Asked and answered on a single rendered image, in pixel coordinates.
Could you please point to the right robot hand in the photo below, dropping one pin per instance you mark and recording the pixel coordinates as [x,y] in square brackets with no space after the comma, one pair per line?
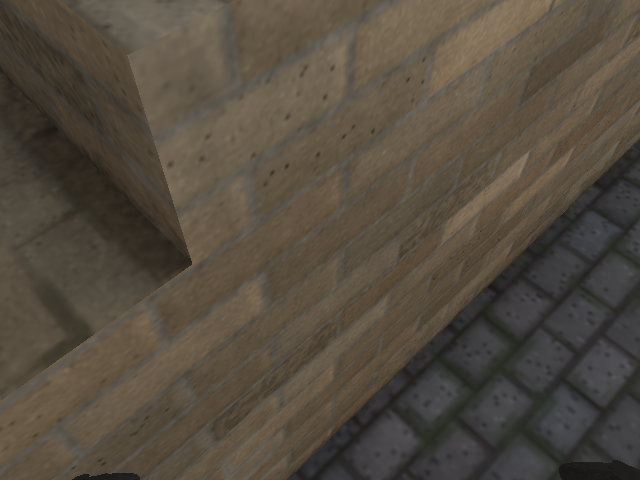
[616,470]

